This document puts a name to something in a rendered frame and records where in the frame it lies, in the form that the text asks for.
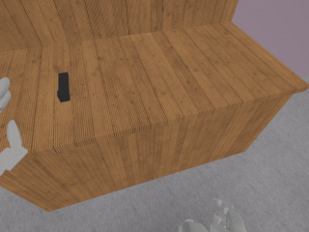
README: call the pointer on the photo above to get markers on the left robot hand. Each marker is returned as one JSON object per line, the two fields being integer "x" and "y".
{"x": 10, "y": 157}

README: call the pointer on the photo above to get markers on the counter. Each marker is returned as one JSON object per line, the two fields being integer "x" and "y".
{"x": 156, "y": 87}

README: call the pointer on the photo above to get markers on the right robot hand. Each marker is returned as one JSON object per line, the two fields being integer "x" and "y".
{"x": 231, "y": 223}

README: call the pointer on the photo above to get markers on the tap lever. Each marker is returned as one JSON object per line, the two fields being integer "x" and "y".
{"x": 63, "y": 92}

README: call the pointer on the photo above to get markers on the robot right thigh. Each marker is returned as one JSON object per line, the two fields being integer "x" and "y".
{"x": 191, "y": 226}

